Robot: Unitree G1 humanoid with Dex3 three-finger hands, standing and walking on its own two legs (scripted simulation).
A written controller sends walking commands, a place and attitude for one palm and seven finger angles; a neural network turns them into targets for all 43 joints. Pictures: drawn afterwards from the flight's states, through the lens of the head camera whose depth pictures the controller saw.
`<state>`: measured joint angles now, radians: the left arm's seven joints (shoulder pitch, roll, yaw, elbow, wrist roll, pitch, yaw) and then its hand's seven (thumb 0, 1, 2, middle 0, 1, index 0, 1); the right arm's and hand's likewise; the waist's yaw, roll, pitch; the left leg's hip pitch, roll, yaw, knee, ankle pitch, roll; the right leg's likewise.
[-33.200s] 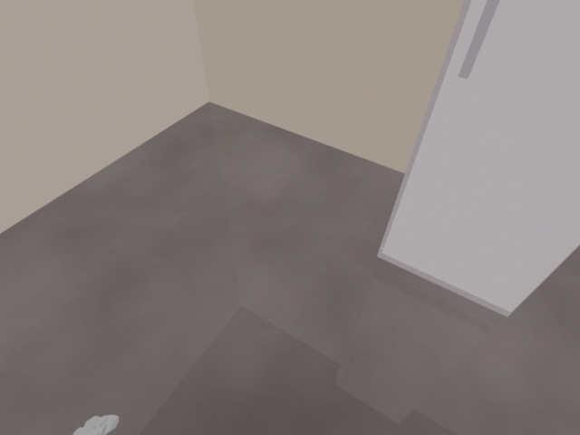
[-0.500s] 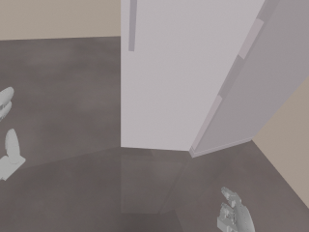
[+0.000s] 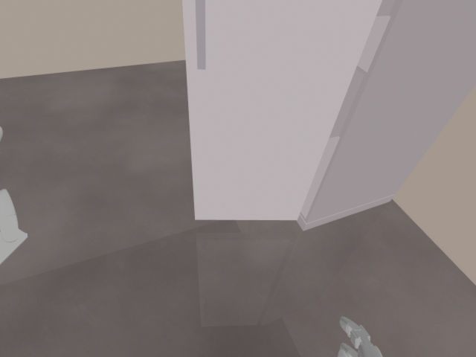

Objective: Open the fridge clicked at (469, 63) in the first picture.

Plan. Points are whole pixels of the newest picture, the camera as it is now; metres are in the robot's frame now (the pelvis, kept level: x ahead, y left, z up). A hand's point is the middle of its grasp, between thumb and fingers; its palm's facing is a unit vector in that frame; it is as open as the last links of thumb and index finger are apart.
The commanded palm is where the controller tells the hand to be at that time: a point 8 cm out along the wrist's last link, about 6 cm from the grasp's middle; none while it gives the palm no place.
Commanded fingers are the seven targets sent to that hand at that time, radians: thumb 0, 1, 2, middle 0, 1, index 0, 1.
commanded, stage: stop stepping back and stand still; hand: left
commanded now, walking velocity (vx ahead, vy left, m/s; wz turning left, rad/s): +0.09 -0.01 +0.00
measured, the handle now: (201, 9) +0.81 +0.11 +0.25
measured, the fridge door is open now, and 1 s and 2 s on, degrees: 70 70 70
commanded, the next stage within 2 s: let the arm hang, fingers relaxed in 0.66 s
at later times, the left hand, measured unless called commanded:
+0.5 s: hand (23, 207) +0.25 +0.27 +0.19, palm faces +0.44 -0.77 -0.46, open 7.4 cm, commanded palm +0.18 +0.31 +0.18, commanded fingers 0.00 0.90 0.90 -0.20 -0.30 -0.20 -0.30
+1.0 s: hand out of the picture +0.14 +0.21 -0.13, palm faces -0.03 -0.96 -0.26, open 7.4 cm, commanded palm none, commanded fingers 0.00 0.90 0.90 -0.20 -0.30 -0.20 -0.30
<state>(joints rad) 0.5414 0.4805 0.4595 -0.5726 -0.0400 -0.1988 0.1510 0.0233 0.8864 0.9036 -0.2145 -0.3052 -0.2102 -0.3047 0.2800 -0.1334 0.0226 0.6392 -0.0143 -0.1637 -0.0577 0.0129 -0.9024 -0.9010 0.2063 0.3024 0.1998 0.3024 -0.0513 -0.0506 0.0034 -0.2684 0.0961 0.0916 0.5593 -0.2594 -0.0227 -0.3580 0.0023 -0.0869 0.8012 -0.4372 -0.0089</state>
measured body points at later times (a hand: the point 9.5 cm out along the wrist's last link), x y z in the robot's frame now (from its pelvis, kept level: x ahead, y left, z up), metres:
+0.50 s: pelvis +0.04 +0.01 +0.00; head +0.05 +0.03 +0.45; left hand +0.22 +0.31 +0.21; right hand +0.22 -0.22 -0.06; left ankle +0.07 +0.12 -0.73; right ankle +0.03 -0.10 -0.73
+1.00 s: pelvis +0.03 +0.01 -0.01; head +0.03 +0.00 +0.44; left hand +0.14 +0.26 -0.11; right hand +0.14 -0.25 -0.13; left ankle +0.07 +0.12 -0.73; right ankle +0.03 -0.10 -0.73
